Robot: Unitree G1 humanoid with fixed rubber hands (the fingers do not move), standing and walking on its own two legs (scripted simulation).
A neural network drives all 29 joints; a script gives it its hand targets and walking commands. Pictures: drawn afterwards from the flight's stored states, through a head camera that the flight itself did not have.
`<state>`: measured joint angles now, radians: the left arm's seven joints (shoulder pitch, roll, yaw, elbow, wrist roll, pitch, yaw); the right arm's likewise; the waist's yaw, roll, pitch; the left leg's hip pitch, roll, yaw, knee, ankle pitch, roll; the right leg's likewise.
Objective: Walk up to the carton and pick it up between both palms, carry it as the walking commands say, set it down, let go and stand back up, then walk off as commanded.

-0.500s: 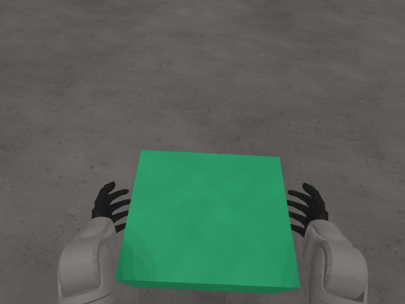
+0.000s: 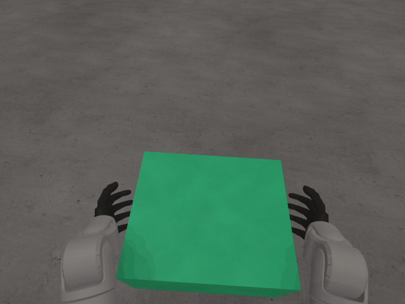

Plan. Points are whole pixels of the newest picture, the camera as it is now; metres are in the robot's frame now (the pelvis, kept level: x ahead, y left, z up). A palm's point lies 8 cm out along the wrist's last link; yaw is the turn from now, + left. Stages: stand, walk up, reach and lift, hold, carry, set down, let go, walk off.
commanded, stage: carry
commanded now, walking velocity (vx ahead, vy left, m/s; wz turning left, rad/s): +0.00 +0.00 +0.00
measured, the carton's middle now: (208, 223) +0.31 +0.00 -0.01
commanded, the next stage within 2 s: hold in 1.84 s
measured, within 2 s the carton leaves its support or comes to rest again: neither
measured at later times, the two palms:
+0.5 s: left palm (114, 207) +0.30 +0.18 +0.06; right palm (307, 206) +0.31 -0.19 +0.07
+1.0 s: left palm (117, 213) +0.29 +0.17 +0.06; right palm (313, 213) +0.30 -0.19 +0.06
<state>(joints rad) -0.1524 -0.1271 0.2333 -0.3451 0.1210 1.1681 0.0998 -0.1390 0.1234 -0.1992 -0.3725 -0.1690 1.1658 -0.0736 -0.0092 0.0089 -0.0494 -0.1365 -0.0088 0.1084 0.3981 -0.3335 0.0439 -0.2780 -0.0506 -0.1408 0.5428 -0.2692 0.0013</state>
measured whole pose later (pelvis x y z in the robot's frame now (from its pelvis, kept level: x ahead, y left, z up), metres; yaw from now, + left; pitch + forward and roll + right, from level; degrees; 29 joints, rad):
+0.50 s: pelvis +0.05 -0.01 +0.00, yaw +1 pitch +5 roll -2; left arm -0.13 -0.13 0.22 -0.31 0.10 1.12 0.12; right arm -0.12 0.11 -0.20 -0.33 -0.17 1.12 -0.06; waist 0.00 0.03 -0.05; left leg -0.17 0.03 0.12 0.52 -0.36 -0.01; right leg -0.25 -0.03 -0.13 0.51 -0.27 -0.01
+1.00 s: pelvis +0.03 -0.02 -0.01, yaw +1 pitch +3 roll -1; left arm -0.15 -0.12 0.23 -0.22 0.15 1.07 0.08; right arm -0.14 0.13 -0.22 -0.23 -0.20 1.06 -0.05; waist -0.01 0.00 -0.07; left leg -0.15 0.03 0.11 0.49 -0.38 0.01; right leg -0.32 -0.02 -0.14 0.50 -0.23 -0.03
